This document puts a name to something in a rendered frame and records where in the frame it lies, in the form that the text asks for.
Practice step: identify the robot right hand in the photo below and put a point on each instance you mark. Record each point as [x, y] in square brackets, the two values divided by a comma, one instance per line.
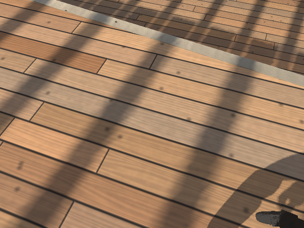
[282, 219]

